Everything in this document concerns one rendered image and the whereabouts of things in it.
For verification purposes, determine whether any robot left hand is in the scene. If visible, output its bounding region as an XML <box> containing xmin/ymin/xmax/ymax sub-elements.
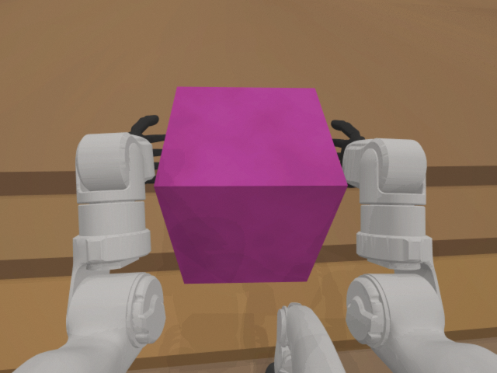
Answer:
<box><xmin>128</xmin><ymin>115</ymin><xmax>165</xmax><ymax>184</ymax></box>

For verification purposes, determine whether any robot left forearm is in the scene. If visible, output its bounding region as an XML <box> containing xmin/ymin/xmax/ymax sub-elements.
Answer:
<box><xmin>66</xmin><ymin>132</ymin><xmax>155</xmax><ymax>335</ymax></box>

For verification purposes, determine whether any carton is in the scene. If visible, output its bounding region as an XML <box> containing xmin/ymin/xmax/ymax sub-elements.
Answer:
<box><xmin>154</xmin><ymin>86</ymin><xmax>348</xmax><ymax>284</ymax></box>

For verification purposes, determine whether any robot right upper arm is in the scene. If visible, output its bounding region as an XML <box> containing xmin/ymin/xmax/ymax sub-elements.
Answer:
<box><xmin>346</xmin><ymin>274</ymin><xmax>497</xmax><ymax>373</ymax></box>

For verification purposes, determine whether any robot right hand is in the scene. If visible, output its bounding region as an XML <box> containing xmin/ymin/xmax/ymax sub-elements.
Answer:
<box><xmin>331</xmin><ymin>120</ymin><xmax>365</xmax><ymax>188</ymax></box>

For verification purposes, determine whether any robot right forearm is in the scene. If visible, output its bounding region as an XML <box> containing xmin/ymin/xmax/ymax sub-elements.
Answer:
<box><xmin>342</xmin><ymin>138</ymin><xmax>445</xmax><ymax>327</ymax></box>

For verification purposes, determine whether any robot right thigh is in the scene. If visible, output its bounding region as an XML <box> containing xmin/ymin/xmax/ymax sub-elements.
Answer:
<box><xmin>276</xmin><ymin>305</ymin><xmax>346</xmax><ymax>373</ymax></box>

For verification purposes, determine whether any right robot shin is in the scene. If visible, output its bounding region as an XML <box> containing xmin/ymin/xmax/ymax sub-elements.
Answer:
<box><xmin>274</xmin><ymin>302</ymin><xmax>301</xmax><ymax>373</ymax></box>

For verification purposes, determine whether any robot left upper arm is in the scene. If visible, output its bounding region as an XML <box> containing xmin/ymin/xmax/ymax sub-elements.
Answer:
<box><xmin>13</xmin><ymin>272</ymin><xmax>166</xmax><ymax>373</ymax></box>

